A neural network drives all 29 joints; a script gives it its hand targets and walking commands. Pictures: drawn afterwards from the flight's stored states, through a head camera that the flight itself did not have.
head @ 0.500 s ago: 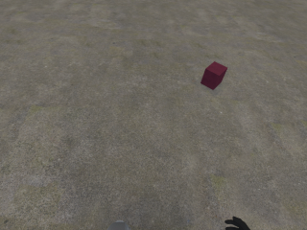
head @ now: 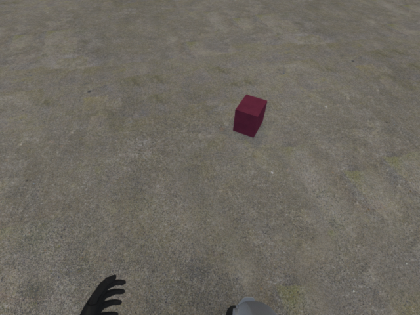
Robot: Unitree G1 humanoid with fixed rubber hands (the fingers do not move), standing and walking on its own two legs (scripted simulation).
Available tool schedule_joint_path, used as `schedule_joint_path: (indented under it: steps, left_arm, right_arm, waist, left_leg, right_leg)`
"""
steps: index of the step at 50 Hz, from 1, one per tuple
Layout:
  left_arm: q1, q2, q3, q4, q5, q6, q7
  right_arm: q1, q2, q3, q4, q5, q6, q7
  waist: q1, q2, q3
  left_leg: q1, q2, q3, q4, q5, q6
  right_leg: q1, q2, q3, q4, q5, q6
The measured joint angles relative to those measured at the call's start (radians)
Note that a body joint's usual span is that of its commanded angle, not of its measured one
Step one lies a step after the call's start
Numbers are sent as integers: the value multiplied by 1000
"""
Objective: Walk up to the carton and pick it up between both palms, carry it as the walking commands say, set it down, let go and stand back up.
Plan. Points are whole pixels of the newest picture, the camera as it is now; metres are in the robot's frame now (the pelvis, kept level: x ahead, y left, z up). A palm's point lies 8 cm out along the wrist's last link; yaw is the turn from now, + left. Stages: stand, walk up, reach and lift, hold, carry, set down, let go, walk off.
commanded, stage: walk up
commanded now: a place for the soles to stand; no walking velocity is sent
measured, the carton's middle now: (249, 115) +1.39 -0.37 -0.64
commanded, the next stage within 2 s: none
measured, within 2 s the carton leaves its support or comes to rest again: neither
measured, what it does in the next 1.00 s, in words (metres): walks ahead: left foot, then right foot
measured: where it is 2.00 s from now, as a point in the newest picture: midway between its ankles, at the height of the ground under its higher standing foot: (263, 179)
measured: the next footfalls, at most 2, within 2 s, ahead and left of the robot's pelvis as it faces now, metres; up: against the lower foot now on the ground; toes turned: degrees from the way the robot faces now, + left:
left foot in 0.32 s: +0.31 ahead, +0.11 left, +0.00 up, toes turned +10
right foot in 0.74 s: +0.56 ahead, -0.25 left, +0.00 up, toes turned -5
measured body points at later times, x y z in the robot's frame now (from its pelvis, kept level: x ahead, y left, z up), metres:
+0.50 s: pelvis +0.25 -0.02 +0.03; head +0.24 -0.01 +0.48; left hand +0.31 +0.23 -0.11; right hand +0.33 -0.27 -0.08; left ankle +0.27 +0.10 -0.70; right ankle +0.27 -0.14 -0.63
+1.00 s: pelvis +0.50 -0.14 +0.02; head +0.50 -0.12 +0.47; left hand +0.54 +0.11 -0.11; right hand +0.62 -0.38 -0.08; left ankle +0.56 -0.05 -0.68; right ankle +0.52 -0.25 -0.70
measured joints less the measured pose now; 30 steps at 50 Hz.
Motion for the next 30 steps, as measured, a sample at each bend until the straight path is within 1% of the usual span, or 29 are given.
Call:
schedule_joint_path:
  steps: [1, 2, 3, 4, 6, 8, 10, 11, 12, 14, 16, 17, 18, 20, 22, 25, 27, 30]
  left_arm:
    - [2, -8, -3, -6, -4, 1, 14]
    - [8, -16, -11, -7, -17, 4, 29]
    - [19, -22, -18, -5, -32, 7, 43]
    - [35, -26, -21, -2, -42, 9, 55]
    - [72, -27, -18, 8, -48, 7, 68]
    - [112, -18, -12, 23, -46, -1, 68]
    - [151, -4, -6, 42, -39, -7, 63]
    - [169, 2, -4, 53, -36, -9, 60]
    - [184, 9, -2, 65, -32, -8, 55]
    - [211, 25, 0, 88, -27, -2, 47]
    - [249, 34, -2, 99, -21, 6, 37]
    - [263, 39, -2, 105, -18, 17, 30]
    - [266, 45, -4, 112, -14, 32, 23]
    - [261, 51, -7, 112, -5, 58, 9]
    - [245, 48, -11, 98, -5, 63, -3]
    - [211, 46, -13, 74, -7, 56, -12]
    - [178, 50, -8, 52, -9, 55, -17]
    - [124, 49, -3, 27, -19, 46, -23]
  right_arm:
    - [-26, -2, 1, -8, 7, 12, 3]
    - [-51, -2, 1, -23, 14, 17, 4]
    - [-75, -2, 1, -40, 18, 16, 5]
    - [-101, 0, 3, -58, 17, 12, 7]
    - [-157, 7, 6, -95, 8, 7, 10]
    - [-198, 18, 9, -128, -3, -1, 13]
    - [-223, 26, 8, -156, -12, -4, 20]
    - [-232, 29, 8, -165, -14, -4, 21]
    - [-240, 32, 8, -174, -14, -4, 22]
    - [-245, 38, 9, -188, -12, -13, 23]
    - [-234, 35, 12, -211, -13, -32, 17]
    - [-234, 38, 11, -215, -13, -39, 8]
    - [-235, 48, 12, -211, -12, -39, -4]
    - [-229, 65, 17, -194, 1, -28, -30]
    - [-208, 70, 16, -168, 9, -31, -44]
    - [-170, 71, 8, -128, 8, -47, -46]
    - [-139, 70, 4, -104, 0, -54, -46]
    - [-100, 57, -5, -70, -15, -52, -41]
  waist:
    - [8, 6, 14]
    - [14, 15, 24]
    - [22, 25, 26]
    - [31, 31, 26]
    - [45, 38, 29]
    - [57, 37, 22]
    - [70, 31, 4]
    - [79, 29, -6]
    - [90, 25, -14]
    - [106, 9, -25]
    - [109, 1, -46]
    - [98, -11, -55]
    - [91, -31, -56]
    - [77, -60, -53]
    - [64, -62, -47]
    - [40, -58, -39]
    - [21, -55, -34]
    - [5, -44, -22]
  left_leg:
    - [-78, -18, -71, 179, -15, 21]
    - [-159, -46, -135, 338, -3, 27]
    - [-236, -70, -174, 457, 25, 29]
    - [-306, -88, -189, 531, 56, 34]
    - [-420, -109, -186, 553, 83, 43]
    - [-502, -118, -164, 476, 82, 43]
    - [-543, -121, -133, 340, 57, 48]
    - [-553, -119, -118, 267, 69, 50]
    - [-553, -117, -102, 194, 104, 53]
    - [-515, -125, -71, 33, 232, 67]
    - [-453, -138, -69, -95, 285, 81]
    - [-455, -145, -61, -76, 328, 82]
    - [-452, -156, -44, -46, 322, 81]
    - [-417, -169, -21, -38, 284, 75]
    - [-365, -167, -14, -71, 266, 70]
    - [-272, -157, -8, -151, 257, 51]
    - [-217, -147, -13, -201, 253, 42]
    - [-139, -122, -19, -254, 234, 23]
  right_leg:
    - [-17, 11, -3, 60, -45, -6]
    - [-14, 20, -11, 87, -79, -10]
    - [3, 28, -21, 82, -87, -12]
    - [26, 35, -29, 65, -81, -15]
    - [88, 45, -44, 23, -108, -15]
    - [155, 46, -66, -25, -128, -18]
    - [217, 43, -85, -64, -147, -17]
    - [244, 42, -93, -81, -157, -16]
    - [270, 42, -98, -93, -170, -15]
    - [310, 30, -98, -81, -213, -11]
    - [312, 18, -86, 8, -312, -2]
    - [283, 10, -61, 108, -372, 9]
    - [239, 1, -24, 236, -395, 23]
    - [150, -11, 24, 447, -383, 49]
    - [80, -24, 38, 530, -348, 75]
    - [-1, -60, 52, 499, -309, 107]
    - [-43, -86, 62, 440, -276, 115]
    - [-64, -116, 84, 287, -197, 113]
